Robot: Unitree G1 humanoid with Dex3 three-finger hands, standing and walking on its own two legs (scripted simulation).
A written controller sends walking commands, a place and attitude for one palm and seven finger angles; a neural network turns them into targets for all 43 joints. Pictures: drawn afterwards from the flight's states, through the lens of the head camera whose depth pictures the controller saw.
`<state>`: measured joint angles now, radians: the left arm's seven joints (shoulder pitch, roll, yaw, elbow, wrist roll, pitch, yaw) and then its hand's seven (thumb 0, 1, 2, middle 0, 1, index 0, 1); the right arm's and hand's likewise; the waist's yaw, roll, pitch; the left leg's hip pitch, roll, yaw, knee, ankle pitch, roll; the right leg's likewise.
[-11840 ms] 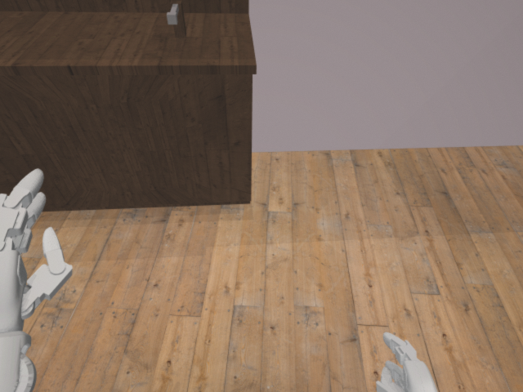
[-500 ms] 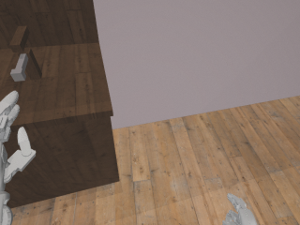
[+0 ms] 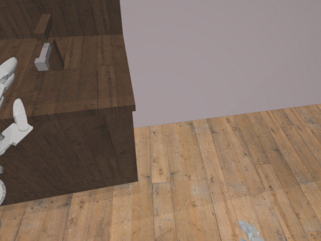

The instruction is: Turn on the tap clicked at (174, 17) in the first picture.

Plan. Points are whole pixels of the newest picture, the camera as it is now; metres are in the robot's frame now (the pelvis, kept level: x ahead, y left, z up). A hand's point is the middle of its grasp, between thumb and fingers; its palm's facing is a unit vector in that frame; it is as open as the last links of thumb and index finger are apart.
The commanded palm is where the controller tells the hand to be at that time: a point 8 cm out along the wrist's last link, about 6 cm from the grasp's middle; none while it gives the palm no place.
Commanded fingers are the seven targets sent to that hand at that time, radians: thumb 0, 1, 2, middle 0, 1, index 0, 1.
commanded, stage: look again from close up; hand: left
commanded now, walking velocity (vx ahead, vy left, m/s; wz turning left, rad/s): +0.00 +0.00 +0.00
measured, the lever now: (42, 64) +0.52 +0.42 +0.12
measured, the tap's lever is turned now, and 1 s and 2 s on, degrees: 0 0 0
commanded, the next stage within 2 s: shuffle to correct the standing spot in 0.26 s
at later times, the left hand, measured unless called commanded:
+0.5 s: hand (33, 109) +0.29 +0.29 +0.20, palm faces +0.43 -0.85 -0.32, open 7.4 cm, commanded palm +0.23 +0.32 +0.18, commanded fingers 0.00 0.90 0.90 -0.20 -0.30 -0.20 -0.30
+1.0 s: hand (20, 100) +0.33 +0.35 +0.17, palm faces +0.43 -0.85 -0.32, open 7.4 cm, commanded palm +0.28 +0.38 +0.18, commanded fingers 0.00 0.90 0.90 -0.20 -0.30 -0.20 -0.30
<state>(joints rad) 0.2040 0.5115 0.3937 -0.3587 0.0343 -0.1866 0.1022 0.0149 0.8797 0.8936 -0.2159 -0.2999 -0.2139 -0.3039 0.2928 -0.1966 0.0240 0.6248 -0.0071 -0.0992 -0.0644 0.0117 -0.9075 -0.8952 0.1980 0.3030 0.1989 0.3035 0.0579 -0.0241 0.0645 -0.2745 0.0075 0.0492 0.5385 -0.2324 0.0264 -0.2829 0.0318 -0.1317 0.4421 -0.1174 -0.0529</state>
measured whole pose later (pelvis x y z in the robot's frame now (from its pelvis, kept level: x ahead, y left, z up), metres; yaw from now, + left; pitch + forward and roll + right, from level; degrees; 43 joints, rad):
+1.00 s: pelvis +0.11 +0.10 -0.03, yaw -1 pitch -2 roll -3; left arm 0.38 0.39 0.42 -0.59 -0.05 -0.25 0.11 0.01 0.89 0.89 -0.21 -0.30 -0.21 -0.30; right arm 0.21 -0.24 0.01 0.56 0.01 -0.07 0.01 0.01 -0.91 -0.90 0.20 0.30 0.20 0.30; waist 0.05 -0.03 0.07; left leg -0.45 0.06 -0.04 0.80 -0.32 0.00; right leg -0.26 -0.05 -0.02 0.78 -0.47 0.02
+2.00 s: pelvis +0.20 +0.15 +0.00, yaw -4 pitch -1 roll +0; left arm 0.39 0.29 0.31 -0.36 -0.04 -0.07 0.15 0.01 0.89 0.89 -0.20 -0.30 -0.20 -0.30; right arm 0.24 -0.21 0.04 0.64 0.01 -0.08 -0.05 0.01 -0.91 -0.89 0.20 0.30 0.20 0.30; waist 0.06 0.00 0.00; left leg -0.24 0.02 0.03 0.49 -0.24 0.00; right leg -0.23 0.03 -0.06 0.47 -0.23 -0.04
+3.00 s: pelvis +0.22 +0.21 +0.01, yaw -4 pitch -1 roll -2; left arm 0.41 0.37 0.36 -0.47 -0.04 -0.18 0.11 0.02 0.89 0.89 -0.21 -0.30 -0.21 -0.30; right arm 0.19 -0.17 0.03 0.56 0.00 -0.12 -0.02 0.01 -0.91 -0.90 0.20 0.30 0.20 0.30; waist 0.04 -0.06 0.09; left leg -0.21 -0.04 0.05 0.49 -0.26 0.07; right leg -0.17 -0.03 -0.03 0.41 -0.21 0.04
